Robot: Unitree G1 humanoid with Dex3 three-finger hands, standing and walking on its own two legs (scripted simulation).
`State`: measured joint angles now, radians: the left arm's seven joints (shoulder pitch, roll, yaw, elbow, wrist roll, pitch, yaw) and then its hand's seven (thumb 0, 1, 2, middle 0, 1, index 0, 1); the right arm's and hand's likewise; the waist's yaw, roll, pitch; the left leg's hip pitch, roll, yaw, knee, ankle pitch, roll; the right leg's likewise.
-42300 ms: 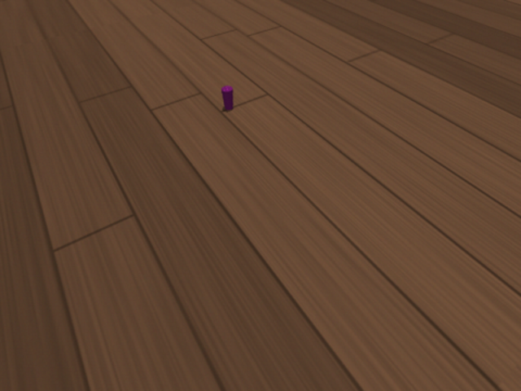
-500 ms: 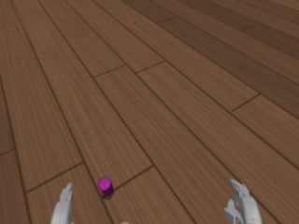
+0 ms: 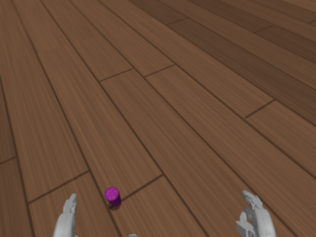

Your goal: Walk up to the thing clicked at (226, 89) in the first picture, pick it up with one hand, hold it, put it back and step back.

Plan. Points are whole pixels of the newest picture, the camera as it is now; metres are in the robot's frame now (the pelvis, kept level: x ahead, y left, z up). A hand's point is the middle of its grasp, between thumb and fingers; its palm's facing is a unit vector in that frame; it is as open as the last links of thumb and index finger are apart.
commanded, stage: stand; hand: left
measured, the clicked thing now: (114, 197) +0.44 +0.27 -0.65
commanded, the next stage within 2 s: none
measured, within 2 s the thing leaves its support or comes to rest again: neither
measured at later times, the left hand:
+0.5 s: hand out of the picture +0.14 +0.22 -0.10, palm faces -0.04 -0.94 -0.34, open 8.2 cm
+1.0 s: hand out of the picture +0.06 +0.26 -0.10, palm faces -0.01 -0.94 -0.35, open 7.4 cm
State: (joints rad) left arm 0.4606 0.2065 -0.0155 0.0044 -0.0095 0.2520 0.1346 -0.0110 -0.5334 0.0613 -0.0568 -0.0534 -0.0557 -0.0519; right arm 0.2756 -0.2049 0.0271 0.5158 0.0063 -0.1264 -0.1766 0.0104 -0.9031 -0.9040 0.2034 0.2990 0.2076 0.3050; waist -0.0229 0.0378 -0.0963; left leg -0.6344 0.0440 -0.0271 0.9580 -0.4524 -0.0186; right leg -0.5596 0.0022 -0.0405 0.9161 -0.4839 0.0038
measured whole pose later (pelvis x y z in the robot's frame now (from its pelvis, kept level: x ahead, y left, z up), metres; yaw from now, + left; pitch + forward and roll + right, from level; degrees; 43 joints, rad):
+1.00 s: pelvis +0.00 +0.01 +0.05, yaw +0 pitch -3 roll +0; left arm 0.17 0.31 0.00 1.07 0.03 -0.01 0.02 0.01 0.90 0.90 -0.20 -0.30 -0.20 -0.30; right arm 0.14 -0.29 -0.01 1.10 -0.03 0.00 -0.01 0.00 -0.91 -0.90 0.20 0.30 0.21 0.30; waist 0.01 0.01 0.06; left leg -0.17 -0.01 0.01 0.43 -0.20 0.01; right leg -0.12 -0.05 -0.02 0.43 -0.25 0.03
